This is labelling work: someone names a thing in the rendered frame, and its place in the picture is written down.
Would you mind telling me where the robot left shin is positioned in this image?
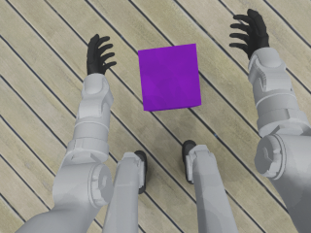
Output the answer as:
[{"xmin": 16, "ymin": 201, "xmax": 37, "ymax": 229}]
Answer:
[{"xmin": 116, "ymin": 151, "xmax": 142, "ymax": 187}]

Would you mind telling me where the right robot hand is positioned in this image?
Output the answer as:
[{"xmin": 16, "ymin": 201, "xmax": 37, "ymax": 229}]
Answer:
[{"xmin": 229, "ymin": 9, "xmax": 269, "ymax": 60}]

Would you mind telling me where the right robot forearm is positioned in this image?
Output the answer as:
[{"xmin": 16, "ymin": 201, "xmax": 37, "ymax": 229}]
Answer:
[{"xmin": 248, "ymin": 47, "xmax": 311, "ymax": 137}]

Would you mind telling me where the left robot forearm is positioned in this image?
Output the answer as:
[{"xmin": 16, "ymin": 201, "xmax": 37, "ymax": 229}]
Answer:
[{"xmin": 52, "ymin": 73, "xmax": 114, "ymax": 201}]

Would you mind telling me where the robot left upper arm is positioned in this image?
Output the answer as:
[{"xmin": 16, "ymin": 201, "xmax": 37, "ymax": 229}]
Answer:
[{"xmin": 15, "ymin": 161, "xmax": 115, "ymax": 233}]

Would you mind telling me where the left robot hand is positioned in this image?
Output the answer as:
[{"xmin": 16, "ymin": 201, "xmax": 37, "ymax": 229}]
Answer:
[{"xmin": 86, "ymin": 34, "xmax": 117, "ymax": 75}]

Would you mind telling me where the robot right upper arm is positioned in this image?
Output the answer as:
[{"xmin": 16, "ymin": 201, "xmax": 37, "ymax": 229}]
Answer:
[{"xmin": 254, "ymin": 133, "xmax": 311, "ymax": 233}]

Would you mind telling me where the carton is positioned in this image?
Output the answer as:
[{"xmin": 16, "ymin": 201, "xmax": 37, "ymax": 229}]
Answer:
[{"xmin": 138, "ymin": 44, "xmax": 202, "ymax": 112}]

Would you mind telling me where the robot left foot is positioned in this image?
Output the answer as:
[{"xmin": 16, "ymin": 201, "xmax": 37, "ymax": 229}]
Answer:
[{"xmin": 134, "ymin": 150, "xmax": 148, "ymax": 194}]

